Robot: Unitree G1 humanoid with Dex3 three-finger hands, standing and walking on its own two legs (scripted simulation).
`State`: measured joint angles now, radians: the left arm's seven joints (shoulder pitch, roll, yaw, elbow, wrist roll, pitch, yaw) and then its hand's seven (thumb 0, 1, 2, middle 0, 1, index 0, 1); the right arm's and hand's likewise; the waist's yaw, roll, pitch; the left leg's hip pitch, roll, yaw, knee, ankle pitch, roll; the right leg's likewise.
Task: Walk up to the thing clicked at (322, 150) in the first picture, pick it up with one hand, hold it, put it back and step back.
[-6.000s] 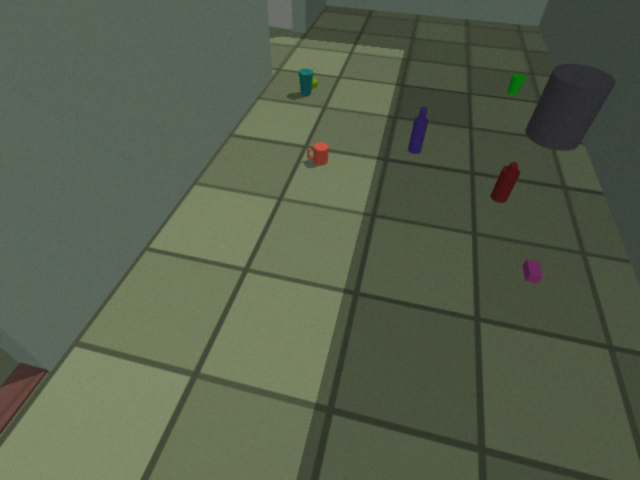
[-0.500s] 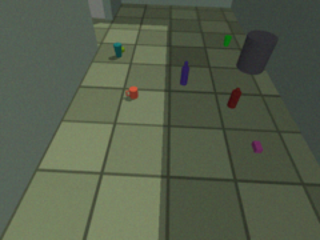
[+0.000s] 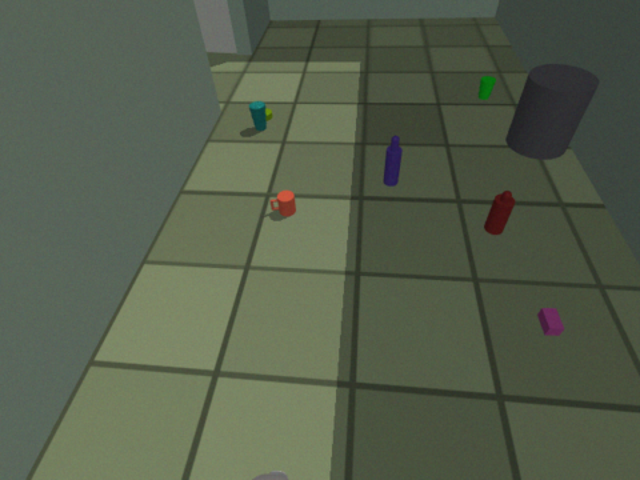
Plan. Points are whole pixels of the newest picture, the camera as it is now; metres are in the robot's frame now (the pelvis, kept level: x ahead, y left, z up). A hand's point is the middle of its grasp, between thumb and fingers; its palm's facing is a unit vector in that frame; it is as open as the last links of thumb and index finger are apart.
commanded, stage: walk up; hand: left
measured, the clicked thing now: (283, 203) +1.41 +0.26 -0.73
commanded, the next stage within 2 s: none
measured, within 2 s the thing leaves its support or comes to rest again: neither
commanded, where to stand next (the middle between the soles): +1.00 +0.02 m, yaw -1 degrees
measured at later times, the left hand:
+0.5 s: hand (173, 375) +0.32 +0.27 -0.14, palm faces -0.08 -0.94 -0.34, open 7.4 cm
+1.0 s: hand (196, 299) +0.48 +0.27 -0.15, palm faces +0.03 -0.93 -0.37, open 7.4 cm
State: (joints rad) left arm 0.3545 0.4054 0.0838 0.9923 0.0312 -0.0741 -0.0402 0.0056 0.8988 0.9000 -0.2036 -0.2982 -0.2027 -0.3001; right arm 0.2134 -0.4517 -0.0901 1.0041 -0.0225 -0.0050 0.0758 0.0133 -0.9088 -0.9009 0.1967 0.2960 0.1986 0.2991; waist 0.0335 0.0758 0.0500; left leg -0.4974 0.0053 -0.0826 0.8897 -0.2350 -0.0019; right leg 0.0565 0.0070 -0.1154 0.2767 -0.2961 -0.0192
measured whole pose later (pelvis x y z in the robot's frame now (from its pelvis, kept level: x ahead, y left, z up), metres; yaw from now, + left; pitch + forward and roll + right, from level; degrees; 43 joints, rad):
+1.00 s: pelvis +0.48 -0.01 -0.02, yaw +2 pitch -2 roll -2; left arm 0.38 0.42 0.05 0.87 0.02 -0.08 -0.06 0.01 0.90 0.90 -0.21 -0.30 -0.21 -0.30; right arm 0.24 -0.41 -0.06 0.87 -0.02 -0.04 0.10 0.01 -0.91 -0.90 0.20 0.30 0.20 0.30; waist 0.05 0.03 0.07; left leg -0.43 0.07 0.05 0.58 -0.17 0.03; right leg -0.08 -0.06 -0.13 0.52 -0.40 0.02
